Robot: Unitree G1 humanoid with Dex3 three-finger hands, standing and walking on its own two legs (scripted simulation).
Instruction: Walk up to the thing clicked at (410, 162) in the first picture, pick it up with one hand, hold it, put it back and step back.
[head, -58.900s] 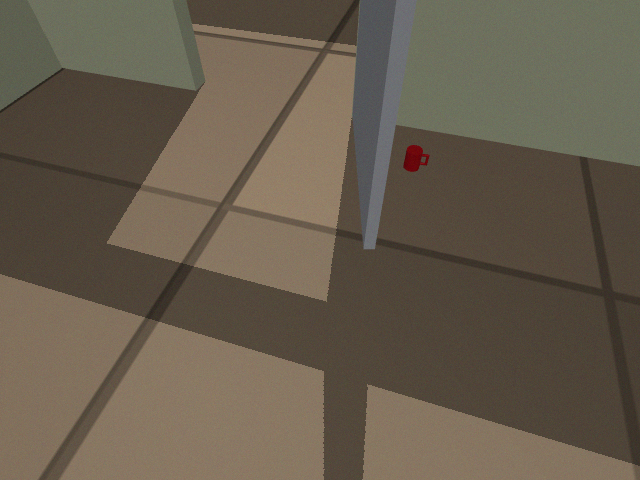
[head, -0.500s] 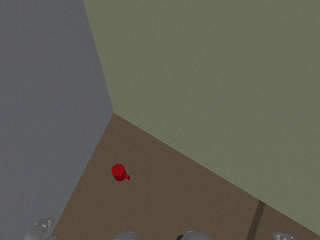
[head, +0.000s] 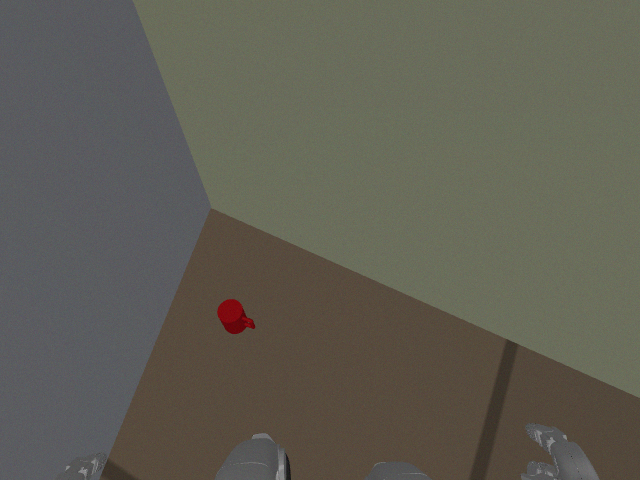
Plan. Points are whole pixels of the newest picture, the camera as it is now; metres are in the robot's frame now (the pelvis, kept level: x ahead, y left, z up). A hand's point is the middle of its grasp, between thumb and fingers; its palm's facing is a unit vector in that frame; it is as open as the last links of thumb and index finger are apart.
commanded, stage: step back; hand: left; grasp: from above
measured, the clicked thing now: (238, 318) +0.57 +0.26 -0.70
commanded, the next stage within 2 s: none
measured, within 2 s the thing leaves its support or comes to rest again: neither
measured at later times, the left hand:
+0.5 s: hand out of the picture -0.03 +0.27 -0.13, palm faces +0.07 -0.93 -0.37, open 7.3 cm
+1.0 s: hand out of the picture -0.21 +0.24 -0.13, palm faces +0.05 -0.90 -0.43, open 7.4 cm
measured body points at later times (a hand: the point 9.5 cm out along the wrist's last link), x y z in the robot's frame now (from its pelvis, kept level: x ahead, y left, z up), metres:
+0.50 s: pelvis -0.14 -0.01 +0.01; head -0.08 +0.02 +0.46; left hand -0.04 +0.32 -0.11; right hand -0.03 -0.31 -0.09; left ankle -0.11 +0.11 -0.72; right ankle -0.13 -0.14 -0.64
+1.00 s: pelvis -0.30 -0.04 +0.00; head -0.24 -0.05 +0.45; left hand -0.21 +0.28 -0.10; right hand -0.20 -0.36 -0.12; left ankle -0.33 +0.08 -0.71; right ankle -0.23 -0.17 -0.72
